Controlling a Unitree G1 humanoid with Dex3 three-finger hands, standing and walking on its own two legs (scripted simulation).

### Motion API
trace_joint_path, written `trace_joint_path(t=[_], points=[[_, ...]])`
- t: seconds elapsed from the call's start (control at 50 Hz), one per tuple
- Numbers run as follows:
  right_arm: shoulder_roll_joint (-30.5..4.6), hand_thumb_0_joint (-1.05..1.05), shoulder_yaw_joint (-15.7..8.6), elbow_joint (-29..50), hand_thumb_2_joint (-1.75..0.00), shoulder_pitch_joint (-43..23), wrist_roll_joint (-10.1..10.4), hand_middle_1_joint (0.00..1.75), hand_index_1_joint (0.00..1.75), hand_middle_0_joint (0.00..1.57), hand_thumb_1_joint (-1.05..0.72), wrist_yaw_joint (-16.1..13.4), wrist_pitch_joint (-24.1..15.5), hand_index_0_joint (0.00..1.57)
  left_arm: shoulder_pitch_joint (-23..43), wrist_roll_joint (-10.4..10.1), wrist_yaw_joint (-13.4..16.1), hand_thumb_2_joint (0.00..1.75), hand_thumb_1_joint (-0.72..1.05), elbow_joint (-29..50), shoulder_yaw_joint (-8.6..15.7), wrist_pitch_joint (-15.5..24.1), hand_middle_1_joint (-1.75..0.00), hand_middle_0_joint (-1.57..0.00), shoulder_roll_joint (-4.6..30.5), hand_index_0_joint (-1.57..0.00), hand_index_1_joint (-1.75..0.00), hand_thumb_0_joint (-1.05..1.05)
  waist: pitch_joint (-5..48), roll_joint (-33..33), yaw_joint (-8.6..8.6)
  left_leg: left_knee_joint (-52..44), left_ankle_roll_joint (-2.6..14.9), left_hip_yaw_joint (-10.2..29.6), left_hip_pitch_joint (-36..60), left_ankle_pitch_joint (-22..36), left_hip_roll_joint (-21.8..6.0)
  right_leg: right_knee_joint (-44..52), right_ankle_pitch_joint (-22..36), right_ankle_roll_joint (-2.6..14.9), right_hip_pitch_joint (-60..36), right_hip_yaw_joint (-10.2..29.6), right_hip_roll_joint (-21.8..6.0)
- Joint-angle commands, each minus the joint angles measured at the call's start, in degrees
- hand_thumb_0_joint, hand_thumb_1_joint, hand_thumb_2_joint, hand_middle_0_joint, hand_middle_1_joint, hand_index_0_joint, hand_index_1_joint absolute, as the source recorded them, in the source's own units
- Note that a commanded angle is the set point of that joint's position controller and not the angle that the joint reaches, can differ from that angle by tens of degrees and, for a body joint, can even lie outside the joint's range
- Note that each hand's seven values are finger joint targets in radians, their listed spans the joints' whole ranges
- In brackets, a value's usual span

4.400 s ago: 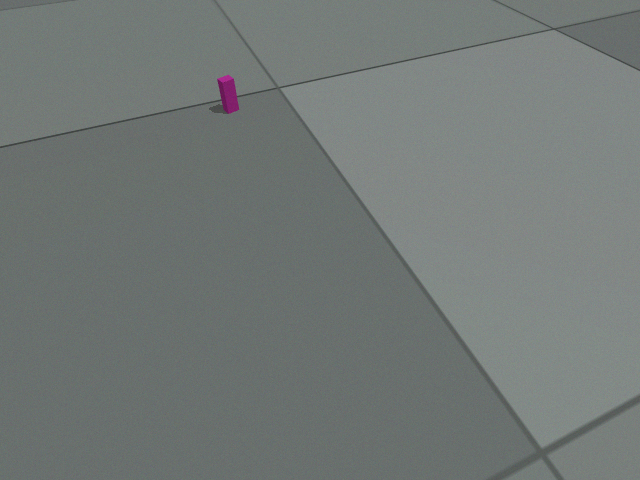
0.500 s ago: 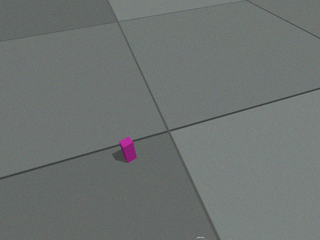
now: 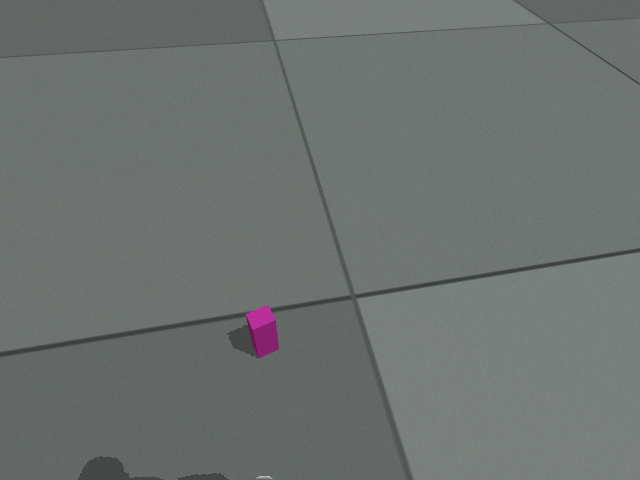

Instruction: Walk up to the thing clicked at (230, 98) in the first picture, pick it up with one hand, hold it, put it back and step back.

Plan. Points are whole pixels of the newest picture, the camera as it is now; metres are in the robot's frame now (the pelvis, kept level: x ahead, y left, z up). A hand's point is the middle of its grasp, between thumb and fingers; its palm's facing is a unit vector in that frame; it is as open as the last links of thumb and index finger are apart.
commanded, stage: walk up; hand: left
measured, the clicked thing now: (263, 332) +0.66 +0.19 -0.67
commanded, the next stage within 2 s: none
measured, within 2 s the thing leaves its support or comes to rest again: neither
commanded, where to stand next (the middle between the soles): +0.32 -0.01 m, yaw -2 degrees
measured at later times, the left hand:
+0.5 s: hand (145, 429) +0.22 +0.27 -0.13, palm faces -0.11 -0.92 -0.38, open 7.4 cm
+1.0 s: hand (187, 377) +0.31 +0.24 -0.16, palm faces -0.04 -0.94 -0.33, open 7.4 cm
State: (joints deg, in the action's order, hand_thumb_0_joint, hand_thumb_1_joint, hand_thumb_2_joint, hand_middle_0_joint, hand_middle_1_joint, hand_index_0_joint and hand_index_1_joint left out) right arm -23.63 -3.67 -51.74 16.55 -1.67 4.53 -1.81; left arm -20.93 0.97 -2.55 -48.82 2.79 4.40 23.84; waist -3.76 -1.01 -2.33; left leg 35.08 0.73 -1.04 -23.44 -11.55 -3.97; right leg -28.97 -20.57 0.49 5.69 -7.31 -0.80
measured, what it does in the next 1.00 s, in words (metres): walks ahead: left foot, then right foot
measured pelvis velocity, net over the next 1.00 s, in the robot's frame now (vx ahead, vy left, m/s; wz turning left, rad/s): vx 0.21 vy -0.02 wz -0.03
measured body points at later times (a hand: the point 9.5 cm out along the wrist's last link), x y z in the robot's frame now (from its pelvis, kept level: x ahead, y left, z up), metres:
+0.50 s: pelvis +0.15 +0.00 +0.00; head +0.16 -0.01 +0.45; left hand +0.23 +0.32 -0.11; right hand +0.16 -0.32 -0.12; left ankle +0.11 +0.12 -0.73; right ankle +0.26 -0.14 -0.72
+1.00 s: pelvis +0.21 -0.02 -0.01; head +0.23 +0.00 +0.44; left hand +0.31 +0.29 -0.13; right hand +0.25 -0.34 -0.12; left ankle +0.28 +0.10 -0.73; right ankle +0.26 -0.13 -0.73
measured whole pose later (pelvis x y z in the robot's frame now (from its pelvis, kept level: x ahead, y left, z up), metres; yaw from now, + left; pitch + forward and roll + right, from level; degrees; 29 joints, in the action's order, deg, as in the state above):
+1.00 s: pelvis +0.21 -0.02 -0.01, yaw -2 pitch -4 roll +0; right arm -21.3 -1.9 -56.2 14.5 -1.3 0.2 -0.8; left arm -10.6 -0.4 -0.4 -52.1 0.8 0.1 22.0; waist -6.5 2.4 -0.7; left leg 35.4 0.4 -1.4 -17.8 -13.8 -0.2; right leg -37.7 -16.8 1.1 17.9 -3.2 -1.8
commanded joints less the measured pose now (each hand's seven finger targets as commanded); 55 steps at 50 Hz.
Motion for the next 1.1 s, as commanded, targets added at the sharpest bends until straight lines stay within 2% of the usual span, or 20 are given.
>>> trace_joint_path(t=[0.0,0.02,0.04,0.06,0.08,0.12,0.16,0.36,0.48,0.5,0.52,0.54,0.56,0.66,0.74,0.9,0.94,0.96,0.98,1.08], points=[[-13.3,0.00,-4.4,2.1,-0.90,9.1,0.1,0.30,0.30,0.20,-0.90,-1.9,-3.7,0.20,1.3,-0.3,1.0,0.90,0.90,5.3,2.7,0.9,-0.30,-0.20,11.7,-0.20,-0.30,0.00,5.9,-5.2,7.25,-7.6,3.39,0.5,23.7,-4.2,1.8,-13.3,16.2,6.95,14.2,5.3,-8.7],[-18.0,0.00,-5.8,2.5,-0.90,12.6,-0.7,0.30,0.30,0.20,-0.90,-2.6,-4.0,0.20,-2.1,-1.2,1.0,0.90,0.90,5.7,1.5,0.7,-0.30,-0.20,7.2,-0.20,-0.30,0.00,8.7,-18.6,7.52,-13.4,7.64,19.7,30.5,-9.7,-10.0,-30.1,6.6,3.13,24.4,1.5,-2.4],[-19.9,0.00,-5.9,4.4,-0.90,11.3,0.2,0.30,0.30,0.20,-0.90,-3.0,-4.1,0.20,-2.7,-1.3,1.4,0.90,0.90,4.8,2.1,0.1,-0.30,-0.20,8.5,-0.20,-0.30,0.00,6.9,-14.6,6.72,-20.3,12.45,38.8,30.8,-11.3,-19.2,-35.5,-9.8,1.83,32.8,5.2,3.3],[-19.8,0.00,-6.0,4.5,-0.90,9.5,1.7,0.30,0.30,0.20,-0.90,-2.9,-3.9,0.20,-0.6,-0.7,2.1,0.90,0.90,3.8,2.9,-0.6,-0.30,-0.20,13.1,-0.20,-0.30,0.00,3.8,-9.8,6.39,-19.7,15.26,39.1,25.8,-12.5,-21.1,-39.0,-10.7,2.72,32.7,10.5,-0.9],[-18.0,0.00,-5.5,4.9,-0.90,7.6,1.8,0.30,0.30,0.20,-0.90,-3.1,-3.6,0.20,0.9,-0.7,2.1,0.90,0.90,3.7,2.5,-0.6,-0.30,-0.20,13.9,-0.20,-0.30,0.00,0.9,-6.1,5.60,-19.6,14.39,33.1,20.8,-6.4,-19.2,-40.1,-7.5,2.70,31.8,12.0,-2.1],[-14.2,0.00,-3.8,6.3,-0.90,3.0,1.8,0.30,0.30,0.20,-0.90,-3.6,-4.0,0.20,-1.3,-1.3,1.5,0.90,0.90,1.7,2.6,-1.0,-0.30,-0.20,12.8,-0.20,-0.30,0.00,-1.2,-3.9,2.96,-19.4,7.68,17.1,15.7,3.2,-12.2,-34.7,-0.4,2.17,27.0,14.8,-3.6],[-13.7,0.00,-3.5,6.1,-0.90,3.6,2.0,0.30,0.30,0.20,-0.90,-3.7,-4.5,0.20,-3.2,-1.6,0.8,0.90,0.90,0.6,2.6,-1.6,-0.30,-0.20,11.3,-0.20,-0.30,0.00,0.0,-6.5,2.30,-19.2,6.71,11.3,14.6,10.0,-9.9,-32.3,3.3,1.24,24.2,12.6,-3.1],[-14.0,0.00,-4.2,7.6,-0.90,4.6,1.4,0.30,0.30,0.20,-0.90,-3.5,-3.8,0.20,7.3,-0.4,-0.7,0.90,0.90,3.1,2.2,-1.4,-0.30,-0.20,8.8,-0.20,-0.30,0.00,-3.8,-6.7,4.85,-20.8,11.10,5.0,16.5,5.5,-9.4,-13.1,10.6,-0.32,25.9,7.4,-5.1],[-13.1,0.00,-3.4,9.3,-0.90,1.8,1.3,0.30,0.30,0.20,-0.90,-3.6,-2.6,0.20,2.2,-0.1,0.1,0.90,0.90,0.2,3.0,0.1,-0.30,-0.20,9.2,-0.20,-0.30,0.00,0.8,-1.1,0.83,-7.7,9.17,3.9,10.1,8.7,-9.3,0.1,12.9,1.18,5.3,5.3,-2.2],[-10.4,0.00,-2.4,9.3,-0.90,3.6,1.5,0.30,0.30,0.20,-0.90,-3.6,-2.5,0.20,-1.4,0.1,0.7,0.90,0.90,-1.0,3.9,0.7,-0.30,-0.20,11.6,-0.20,-0.30,0.00,4.7,5.1,-0.62,2.7,7.36,1.3,8.6,9.5,-5.8,2.1,11.6,2.10,-2.2,6.9,-1.8],[-7.4,0.00,-1.2,9.5,-0.90,7.0,1.7,0.30,0.30,0.20,-0.90,-3.6,-2.6,0.20,-3.8,0.5,1.3,0.90,0.90,-0.8,5.1,1.3,-0.30,-0.20,15.0,-0.20,-0.30,0.00,8.5,14.0,-1.14,14.2,5.17,-2.1,3.4,2.6,-1.3,6.4,7.6,4.49,-8.2,16.3,-8.2],[-5.5,0.00,-0.3,9.5,-0.90,8.8,1.7,0.30,0.30,0.20,-0.90,-3.4,-2.2,0.20,-3.3,0.3,1.8,0.90,0.90,0.9,5.4,1.3,-0.30,-0.20,17.7,-0.20,-0.30,0.00,9.0,20.2,-0.65,22.4,2.32,-2.5,-6.4,-18.6,5.3,12.2,1.7,8.81,-11.2,37.0,-20.4],[-11.8,0.00,-2.2,7.8,-0.90,6.6,1.3,0.30,0.30,0.20,-0.90,-4.2,-1.3,0.20,-1.8,-0.3,1.6,0.90,0.90,0.6,5.5,0.7,-0.30,-0.20,19.4,-0.20,-0.30,0.00,5.5,16.8,-1.45,26.5,2.20,0.6,-7.8,-22.8,4.0,13.6,-2.4,14.50,-5.3,43.1,-23.6],[-10.3,0.00,-1.9,3.0,-0.90,8.1,1.5,0.30,0.30,0.20,-0.90,-3.9,-0.3,0.20,4.0,-1.1,2.4,0.90,0.90,2.3,3.2,0.3,-0.30,-0.20,12.8,-0.20,-0.30,0.00,1.0,10.3,2.28,24.1,0.98,3.6,-4.1,-10.9,1.6,12.5,9.8,8.80,5.0,20.1,-12.8],[-8.4,0.00,-1.3,1.9,-0.90,6.3,1.1,0.30,0.30,0.20,-0.90,-3.9,0.1,0.20,6.5,-0.1,2.6,0.90,0.90,3.7,2.6,-0.3,-0.30,-0.20,11.5,-0.20,-0.30,0.00,1.3,10.2,2.37,15.2,-0.87,1.6,0.2,-9.6,1.8,11.1,18.2,10.91,10.1,13.2,-11.3],[-8.9,0.00,-1.5,-1.3,-0.90,2.3,0.7,0.30,0.30,0.20,-0.90,-5.2,-0.5,0.20,11.1,-1.1,2.8,0.90,0.90,2.5,1.4,-2.6,-0.30,-0.20,10.9,-0.20,-0.30,0.00,4.9,6.4,3.51,-4.9,1.05,1.2,15.1,1.1,1.9,0.5,16.0,7.82,16.5,14.4,-13.1],[-12.8,0.00,-1.5,-0.2,-0.90,-2.0,0.0,0.30,0.30,0.20,-0.90,-5.5,-1.3,0.20,9.1,-2.3,2.7,0.90,0.90,1.7,0.0,-3.0,-0.30,-0.20,6.9,-0.20,-0.30,0.00,5.4,-6.2,1.01,-15.1,4.51,18.5,12.7,3.6,-9.6,-6.2,7.3,2.20,16.5,10.5,-5.6],[-14.6,0.00,-1.3,0.9,-0.90,-7.3,0.7,0.30,0.30,0.20,-0.90,-5.3,-1.5,0.20,7.6,-2.7,2.8,0.90,0.90,-0.2,-0.1,-3.4,-0.30,-0.20,7.1,-0.20,-0.30,0.00,4.0,-8.4,-0.80,-17.1,8.32,21.7,6.4,-0.6,-13.4,-7.0,-2.6,1.15,11.9,6.6,-0.6],[-14.8,0.00,-1.2,0.3,-0.90,-9.4,1.0,0.30,0.30,0.20,-0.90,-5.0,-1.2,0.20,7.6,-2.2,3.0,0.90,0.90,-2.7,0.5,-3.7,-0.30,-0.20,9.2,-0.20,-0.30,0.00,3.2,-9.1,-0.37,-16.1,9.68,19.8,0.6,-4.4,-12.8,-7.7,-5.0,1.52,5.4,8.1,-1.9],[-10.2,0.00,0.9,-2.4,-0.90,-10.0,1.6,0.30,0.30,0.20,-0.90,-4.6,-0.7,0.20,10.9,-1.4,2.5,0.90,0.90,-6.2,0.1,-2.8,-0.30,-0.20,9.4,-0.20,-0.30,0.00,5.0,-8.2,0.62,-14.5,2.73,11.1,4.9,-3.6,-5.2,2.4,6.6,1.69,3.2,9.1,-3.6]])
